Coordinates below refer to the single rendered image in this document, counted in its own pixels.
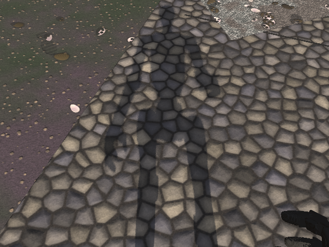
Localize robot right hand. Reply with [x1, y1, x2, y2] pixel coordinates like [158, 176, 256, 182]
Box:
[275, 210, 329, 247]

